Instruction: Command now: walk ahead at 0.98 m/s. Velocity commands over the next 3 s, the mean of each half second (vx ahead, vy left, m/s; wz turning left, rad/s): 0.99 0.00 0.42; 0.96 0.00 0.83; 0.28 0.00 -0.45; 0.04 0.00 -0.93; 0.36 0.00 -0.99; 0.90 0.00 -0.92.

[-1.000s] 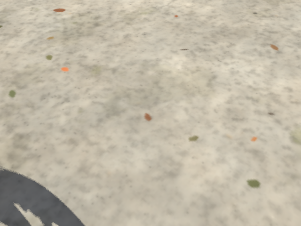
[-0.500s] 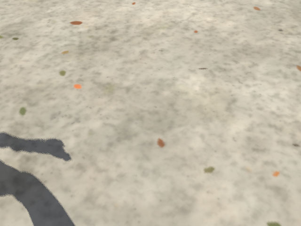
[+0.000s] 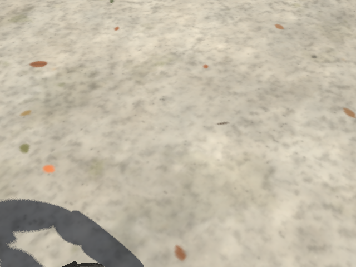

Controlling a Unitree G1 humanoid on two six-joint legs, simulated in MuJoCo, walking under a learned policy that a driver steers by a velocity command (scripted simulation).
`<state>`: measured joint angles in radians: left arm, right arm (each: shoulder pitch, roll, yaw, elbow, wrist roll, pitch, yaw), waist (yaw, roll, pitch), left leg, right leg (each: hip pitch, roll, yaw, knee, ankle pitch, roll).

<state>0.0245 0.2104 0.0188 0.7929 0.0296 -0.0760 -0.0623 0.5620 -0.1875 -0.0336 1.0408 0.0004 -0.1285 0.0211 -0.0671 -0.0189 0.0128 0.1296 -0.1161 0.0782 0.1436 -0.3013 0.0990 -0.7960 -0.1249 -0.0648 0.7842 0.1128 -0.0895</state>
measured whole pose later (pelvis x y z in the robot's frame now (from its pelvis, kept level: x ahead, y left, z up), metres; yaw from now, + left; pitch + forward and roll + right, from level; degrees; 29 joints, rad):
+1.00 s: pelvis +0.93 +0.15 -0.01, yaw +38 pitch +3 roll -1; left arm -0.06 0.24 -0.03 0.60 0.05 -0.09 -0.01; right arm 0.47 -0.30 -0.08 0.88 0.00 -0.09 0.00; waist -0.14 -0.02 0.04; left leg 0.13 -0.16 -0.25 0.33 -0.42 0.16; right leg -0.63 -0.04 0.02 0.50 0.12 -0.02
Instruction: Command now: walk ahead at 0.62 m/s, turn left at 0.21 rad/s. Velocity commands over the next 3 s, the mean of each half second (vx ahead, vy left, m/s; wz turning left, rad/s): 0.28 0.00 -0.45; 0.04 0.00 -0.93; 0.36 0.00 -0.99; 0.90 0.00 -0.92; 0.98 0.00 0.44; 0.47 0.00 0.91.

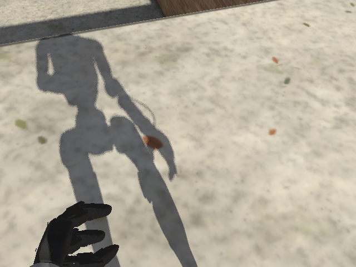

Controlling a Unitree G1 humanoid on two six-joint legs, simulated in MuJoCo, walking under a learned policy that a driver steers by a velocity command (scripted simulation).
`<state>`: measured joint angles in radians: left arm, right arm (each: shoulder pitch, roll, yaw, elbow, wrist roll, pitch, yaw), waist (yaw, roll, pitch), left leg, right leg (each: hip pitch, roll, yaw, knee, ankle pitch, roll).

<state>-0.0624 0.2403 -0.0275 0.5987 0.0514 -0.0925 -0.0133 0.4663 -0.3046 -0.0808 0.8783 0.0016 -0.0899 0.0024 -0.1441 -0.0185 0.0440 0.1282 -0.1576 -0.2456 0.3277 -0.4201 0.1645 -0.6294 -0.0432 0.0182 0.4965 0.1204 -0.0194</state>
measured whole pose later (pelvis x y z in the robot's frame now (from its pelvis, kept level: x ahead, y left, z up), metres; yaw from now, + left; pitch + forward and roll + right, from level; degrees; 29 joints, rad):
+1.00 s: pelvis +0.25 -0.07 +0.01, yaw -46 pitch +3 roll +2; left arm 0.22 0.32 0.08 0.58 0.00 0.03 0.00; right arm 0.11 -0.32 -0.10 0.71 -0.01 0.00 -0.04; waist -0.01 0.03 0.04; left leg -0.57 0.04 -0.01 1.11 -0.44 -0.05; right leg -0.38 0.02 0.05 0.58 -0.26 -0.04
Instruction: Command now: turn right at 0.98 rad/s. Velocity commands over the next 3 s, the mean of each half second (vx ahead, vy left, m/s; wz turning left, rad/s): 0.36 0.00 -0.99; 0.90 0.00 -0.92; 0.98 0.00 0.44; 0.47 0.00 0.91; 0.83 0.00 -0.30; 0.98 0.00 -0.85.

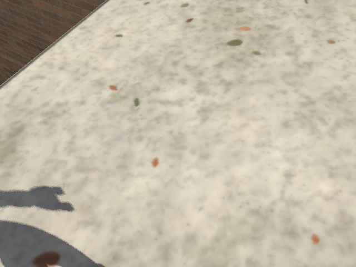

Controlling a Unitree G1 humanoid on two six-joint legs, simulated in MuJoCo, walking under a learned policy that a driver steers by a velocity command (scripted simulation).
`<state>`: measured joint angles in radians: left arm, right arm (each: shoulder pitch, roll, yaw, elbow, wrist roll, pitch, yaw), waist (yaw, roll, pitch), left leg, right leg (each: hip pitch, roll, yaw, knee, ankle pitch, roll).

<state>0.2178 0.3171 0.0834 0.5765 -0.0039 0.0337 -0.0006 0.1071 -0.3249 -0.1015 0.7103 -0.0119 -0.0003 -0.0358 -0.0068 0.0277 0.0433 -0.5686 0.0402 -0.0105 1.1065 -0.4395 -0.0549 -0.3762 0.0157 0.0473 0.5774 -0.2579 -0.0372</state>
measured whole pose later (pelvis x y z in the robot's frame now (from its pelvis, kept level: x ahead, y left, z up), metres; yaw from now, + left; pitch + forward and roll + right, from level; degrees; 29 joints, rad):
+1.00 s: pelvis +0.33 -0.30 -0.01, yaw -55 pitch +0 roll -2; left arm 0.33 0.33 0.05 0.76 0.03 -0.02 -0.01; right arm 0.24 -0.25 0.00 0.69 -0.05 -0.07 0.02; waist -0.03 0.01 0.05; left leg -0.56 0.16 -0.05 1.26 -0.33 -0.02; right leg -0.20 0.20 -0.01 0.51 -0.32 -0.16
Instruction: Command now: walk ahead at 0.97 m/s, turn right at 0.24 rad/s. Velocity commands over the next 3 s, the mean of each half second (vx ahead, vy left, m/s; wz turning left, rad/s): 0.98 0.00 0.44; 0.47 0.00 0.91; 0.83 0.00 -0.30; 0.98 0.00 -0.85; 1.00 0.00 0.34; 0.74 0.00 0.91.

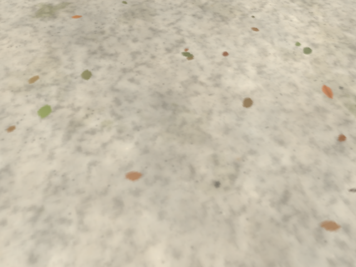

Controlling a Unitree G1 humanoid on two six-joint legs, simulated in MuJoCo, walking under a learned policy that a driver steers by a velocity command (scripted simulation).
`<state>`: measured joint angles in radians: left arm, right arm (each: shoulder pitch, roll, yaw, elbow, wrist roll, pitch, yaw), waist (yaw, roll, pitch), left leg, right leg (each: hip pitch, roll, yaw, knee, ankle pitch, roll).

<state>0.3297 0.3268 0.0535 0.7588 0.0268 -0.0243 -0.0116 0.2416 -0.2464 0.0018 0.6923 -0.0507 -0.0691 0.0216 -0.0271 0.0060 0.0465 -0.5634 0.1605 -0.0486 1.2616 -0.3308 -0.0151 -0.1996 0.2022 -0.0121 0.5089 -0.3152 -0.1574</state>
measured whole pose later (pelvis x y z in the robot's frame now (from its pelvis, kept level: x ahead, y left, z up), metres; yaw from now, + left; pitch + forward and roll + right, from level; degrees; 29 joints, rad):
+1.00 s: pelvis +0.82 +0.12 +0.02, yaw +46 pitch +1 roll -3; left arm 0.20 0.35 0.09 0.77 -0.01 -0.07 0.01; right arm 0.12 -0.36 -0.07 0.56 0.03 0.04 0.01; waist 0.06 0.01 0.07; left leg -0.63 0.13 0.01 0.92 -0.25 -0.01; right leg -0.17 -0.03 -0.22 0.34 -0.19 0.00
